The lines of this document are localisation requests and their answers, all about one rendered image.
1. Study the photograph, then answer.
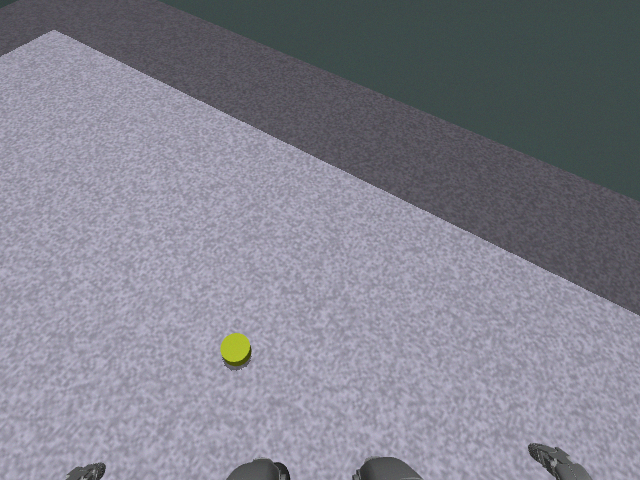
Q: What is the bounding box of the left robot foot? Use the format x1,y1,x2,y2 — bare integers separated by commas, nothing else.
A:
274,462,290,480

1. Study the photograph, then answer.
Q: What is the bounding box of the right robot hand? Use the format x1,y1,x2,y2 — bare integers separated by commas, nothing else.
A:
528,443,592,480

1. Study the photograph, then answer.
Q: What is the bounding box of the left robot hand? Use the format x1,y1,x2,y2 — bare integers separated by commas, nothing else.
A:
65,463,106,480

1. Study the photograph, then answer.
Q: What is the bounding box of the tin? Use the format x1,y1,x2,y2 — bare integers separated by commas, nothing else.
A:
220,333,251,366

